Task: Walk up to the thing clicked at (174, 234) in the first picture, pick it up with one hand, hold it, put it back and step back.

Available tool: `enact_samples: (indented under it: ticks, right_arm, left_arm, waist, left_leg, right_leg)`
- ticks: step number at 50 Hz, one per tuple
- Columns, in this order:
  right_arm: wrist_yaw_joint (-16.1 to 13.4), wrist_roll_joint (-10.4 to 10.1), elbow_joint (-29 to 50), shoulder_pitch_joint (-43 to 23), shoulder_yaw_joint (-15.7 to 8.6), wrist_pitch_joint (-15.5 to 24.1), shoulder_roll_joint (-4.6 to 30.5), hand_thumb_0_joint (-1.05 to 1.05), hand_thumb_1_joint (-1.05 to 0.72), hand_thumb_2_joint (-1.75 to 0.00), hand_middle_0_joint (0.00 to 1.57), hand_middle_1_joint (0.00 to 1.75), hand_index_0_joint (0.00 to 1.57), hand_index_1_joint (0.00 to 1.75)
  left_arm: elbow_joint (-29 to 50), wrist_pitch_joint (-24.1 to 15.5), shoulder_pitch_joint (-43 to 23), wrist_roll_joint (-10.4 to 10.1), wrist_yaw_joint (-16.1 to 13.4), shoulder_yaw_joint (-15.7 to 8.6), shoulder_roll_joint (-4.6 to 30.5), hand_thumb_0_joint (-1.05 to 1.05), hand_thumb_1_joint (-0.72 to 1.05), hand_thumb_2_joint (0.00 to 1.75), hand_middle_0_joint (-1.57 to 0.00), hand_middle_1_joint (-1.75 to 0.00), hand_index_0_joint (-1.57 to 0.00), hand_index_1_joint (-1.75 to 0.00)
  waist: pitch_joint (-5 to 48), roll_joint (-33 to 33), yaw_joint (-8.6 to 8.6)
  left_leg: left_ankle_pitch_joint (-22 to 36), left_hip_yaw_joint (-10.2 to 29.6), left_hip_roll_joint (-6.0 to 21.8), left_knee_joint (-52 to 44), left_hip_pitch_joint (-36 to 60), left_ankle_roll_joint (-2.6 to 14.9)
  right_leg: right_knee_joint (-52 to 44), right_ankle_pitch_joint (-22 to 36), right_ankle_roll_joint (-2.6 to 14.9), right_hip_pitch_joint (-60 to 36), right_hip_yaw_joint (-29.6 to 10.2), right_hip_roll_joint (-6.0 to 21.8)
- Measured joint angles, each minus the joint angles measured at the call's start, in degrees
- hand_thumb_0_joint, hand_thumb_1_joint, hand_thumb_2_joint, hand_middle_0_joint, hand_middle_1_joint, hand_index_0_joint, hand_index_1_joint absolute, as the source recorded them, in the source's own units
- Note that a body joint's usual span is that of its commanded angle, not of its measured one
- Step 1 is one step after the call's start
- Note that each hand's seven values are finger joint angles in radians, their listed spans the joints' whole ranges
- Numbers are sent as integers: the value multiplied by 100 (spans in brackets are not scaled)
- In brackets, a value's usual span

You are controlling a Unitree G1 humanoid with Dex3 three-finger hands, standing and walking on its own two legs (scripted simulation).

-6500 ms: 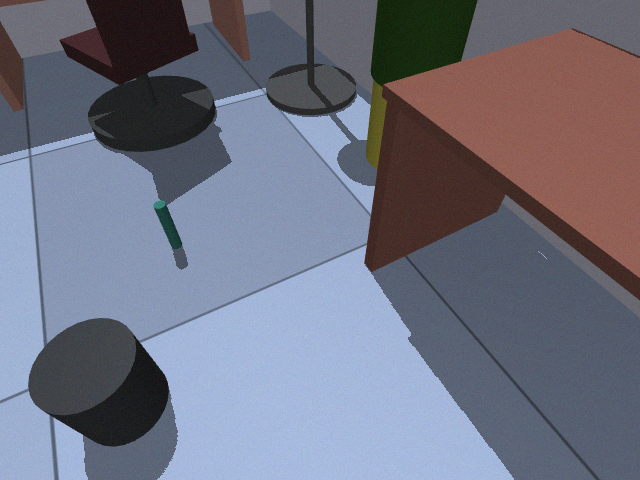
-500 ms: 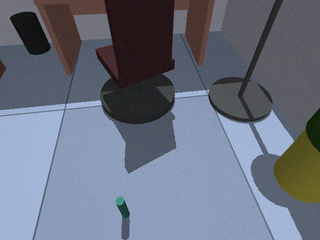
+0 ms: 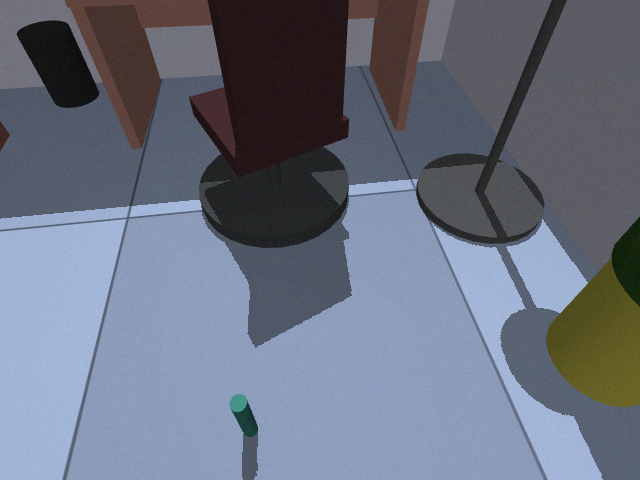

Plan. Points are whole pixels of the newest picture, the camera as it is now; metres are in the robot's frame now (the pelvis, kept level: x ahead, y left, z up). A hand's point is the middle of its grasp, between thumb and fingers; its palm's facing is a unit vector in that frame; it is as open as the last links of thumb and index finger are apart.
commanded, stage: stand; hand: left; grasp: from the side
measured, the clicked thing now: (245, 417) +0.39 +0.22 -0.67
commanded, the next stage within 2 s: go down in 0.72 s
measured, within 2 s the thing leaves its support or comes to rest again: neither
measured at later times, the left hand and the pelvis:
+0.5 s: hand out of the picture +0.08 +0.26 -0.16, palm faces -0.02 -0.94 -0.34, open 7.3 cm; pelvis +0.01 +0.00 +0.00, yaw +0 degrees
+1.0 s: hand out of the picture +0.13 +0.25 -0.16, palm faces +0.05 -0.95 -0.32, open 9.4 cm; pelvis -0.01 +0.00 -0.01, yaw +0 degrees
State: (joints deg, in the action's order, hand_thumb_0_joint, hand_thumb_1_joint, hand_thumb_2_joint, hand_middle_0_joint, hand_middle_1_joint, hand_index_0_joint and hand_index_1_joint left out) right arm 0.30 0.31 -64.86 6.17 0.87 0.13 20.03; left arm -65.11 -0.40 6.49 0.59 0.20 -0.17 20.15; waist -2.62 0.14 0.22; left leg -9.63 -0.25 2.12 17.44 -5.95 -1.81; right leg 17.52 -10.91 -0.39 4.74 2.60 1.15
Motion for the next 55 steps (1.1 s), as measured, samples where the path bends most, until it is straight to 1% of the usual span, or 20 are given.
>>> enact_samples:
  ticks: [42,43,44,46,48,51,53,55]
  right_arm:
    - [-6,4,14,-10,-31,-4,-14,0,-91,-89,20,30,20,30]
    - [-45,-81,225,78,-26,-31,-18,0,-92,-90,20,30,20,30]
    - [-104,-171,517,198,-29,24,-30,0,-92,-90,20,30,20,30]
    - [-176,-269,964,342,-30,122,-87,0,-94,-90,20,30,20,30]
    - [-212,-290,1276,393,-56,144,-205,0,-95,-91,20,30,20,30]
    - [-220,-243,1603,455,-108,172,-424,0,-96,-91,20,30,20,30]
    - [-197,-210,1793,540,-148,168,-547,0,-96,-91,20,30,20,30]
    - [-186,-202,1954,660,-170,155,-623,0,-96,-91,20,30,20,30]
  left_arm:
    - [64,-1,42,8,-19,11,10,1,91,90,-21,-29,-21,-30]
    - [205,12,84,-52,-45,-23,-9,1,90,89,-21,-29,-21,-29]
    - [351,-24,52,-109,-79,-75,-52,1,89,88,-21,-27,-21,-28]
    - [401,-93,-222,-124,-97,-278,-148,1,84,83,-19,-23,-19,-24]
    - [401,-66,-534,-53,-47,-463,-166,1,76,75,-16,-19,-16,-19]
    - [390,-63,-898,166,86,-744,-74,1,61,60,-11,-14,-12,-14]
    - [493,10,-978,306,154,-943,-17,1,51,50,-9,-12,-10,-11]
    - [728,120,-906,344,158,-1062,1,1,40,41,-8,-10,-8,-10]
  waist:
    - [-4,3,-6]
    - [30,-2,-20]
    - [16,-15,-25]
    - [-47,-32,-31]
    - [-77,-10,-38]
    - [10,68,-102]
    - [99,117,-136]
    - [199,134,-154]
  left_leg:
    - [-8,-56,-23,-46,72,31]
    - [-33,-45,-27,36,-47,38]
    - [-75,-23,-33,174,-203,48]
    - [-156,18,-37,461,-528,60]
    - [-233,20,-24,736,-867,56]
    - [-378,12,-4,1170,-1401,48]
    - [-496,-12,14,1438,-1672,46]
    - [-606,-36,26,1639,-1839,50]
  right_leg:
    - [-55,16,-34,-56,-53,24]
    - [28,-12,-32,58,-44,29]
    - [157,-57,-31,202,-27,38]
    - [416,-138,-26,498,4,46]
    - [692,-215,-18,840,-5,40]
    - [1139,-359,-8,1389,-29,31]
    - [1404,-464,-4,1672,-63,19]
    - [1589,-552,-7,1844,-95,12]
